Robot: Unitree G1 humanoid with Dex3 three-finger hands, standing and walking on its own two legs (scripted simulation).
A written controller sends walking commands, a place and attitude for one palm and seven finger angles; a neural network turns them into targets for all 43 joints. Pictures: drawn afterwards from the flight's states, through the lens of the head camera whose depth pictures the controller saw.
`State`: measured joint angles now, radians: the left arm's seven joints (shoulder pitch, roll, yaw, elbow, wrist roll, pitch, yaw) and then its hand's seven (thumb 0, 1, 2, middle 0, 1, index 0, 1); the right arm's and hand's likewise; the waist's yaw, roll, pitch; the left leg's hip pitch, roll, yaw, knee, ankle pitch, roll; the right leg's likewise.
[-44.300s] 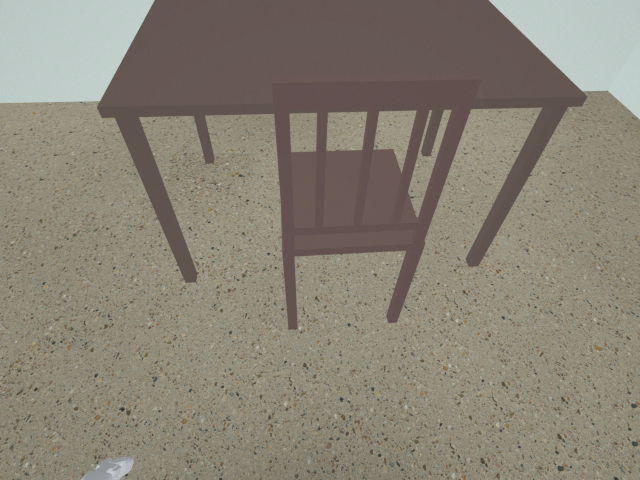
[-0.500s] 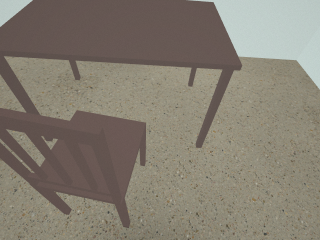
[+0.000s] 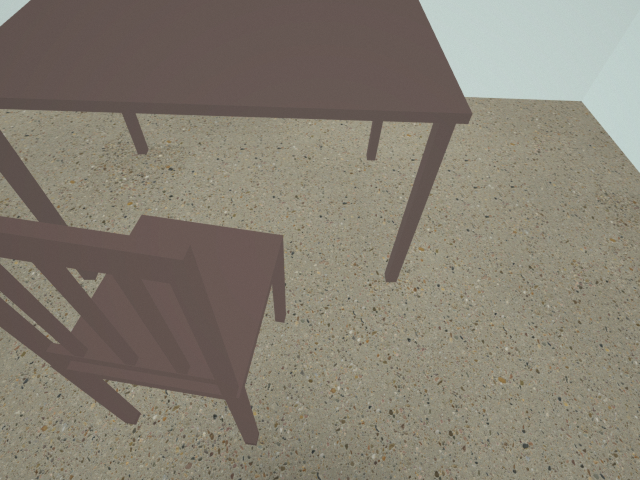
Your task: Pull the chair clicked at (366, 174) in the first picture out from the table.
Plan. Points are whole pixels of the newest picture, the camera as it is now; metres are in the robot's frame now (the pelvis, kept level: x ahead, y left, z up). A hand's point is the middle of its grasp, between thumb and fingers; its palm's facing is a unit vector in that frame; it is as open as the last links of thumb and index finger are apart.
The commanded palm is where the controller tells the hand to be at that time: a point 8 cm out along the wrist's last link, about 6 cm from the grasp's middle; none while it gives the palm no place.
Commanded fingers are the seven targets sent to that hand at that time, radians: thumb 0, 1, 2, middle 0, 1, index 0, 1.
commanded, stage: shuffle to correct the standing spot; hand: left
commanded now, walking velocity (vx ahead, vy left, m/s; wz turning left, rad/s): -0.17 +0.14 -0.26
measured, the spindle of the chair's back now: (96, 319) +0.33 +0.36 -0.08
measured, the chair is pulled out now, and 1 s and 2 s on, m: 0.30 0.30 0.30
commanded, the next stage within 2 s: come to a stop and stand still in 0.62 s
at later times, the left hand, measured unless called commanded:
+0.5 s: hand out of the picture +0.03 +0.26 -0.18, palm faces -0.08 -0.97 -0.24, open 7.4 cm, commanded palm none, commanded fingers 0.00 0.90 0.90 -0.20 -0.30 -0.20 -0.30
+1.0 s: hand out of the picture -0.15 +0.27 -0.17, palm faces -0.10 -0.98 -0.18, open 7.4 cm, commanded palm none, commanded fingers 0.00 0.90 0.90 -0.20 -0.30 -0.20 -0.30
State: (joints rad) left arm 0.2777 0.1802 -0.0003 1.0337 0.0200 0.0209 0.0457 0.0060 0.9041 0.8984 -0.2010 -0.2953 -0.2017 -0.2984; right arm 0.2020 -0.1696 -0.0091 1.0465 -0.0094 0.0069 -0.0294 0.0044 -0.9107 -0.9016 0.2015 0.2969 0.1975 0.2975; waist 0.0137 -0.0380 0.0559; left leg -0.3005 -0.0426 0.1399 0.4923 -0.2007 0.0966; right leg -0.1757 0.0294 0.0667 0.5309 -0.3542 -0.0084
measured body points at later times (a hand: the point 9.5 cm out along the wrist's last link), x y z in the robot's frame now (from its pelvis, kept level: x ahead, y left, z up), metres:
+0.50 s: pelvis -0.07 +0.07 +0.00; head -0.03 +0.08 +0.44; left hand +0.03 +0.31 -0.16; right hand -0.04 -0.19 -0.14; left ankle -0.02 +0.14 -0.73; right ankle -0.12 -0.06 -0.66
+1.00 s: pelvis -0.17 +0.09 +0.01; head -0.16 +0.10 +0.46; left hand -0.14 +0.32 -0.16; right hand -0.21 -0.14 -0.14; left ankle -0.16 +0.23 -0.71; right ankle -0.21 +0.00 -0.73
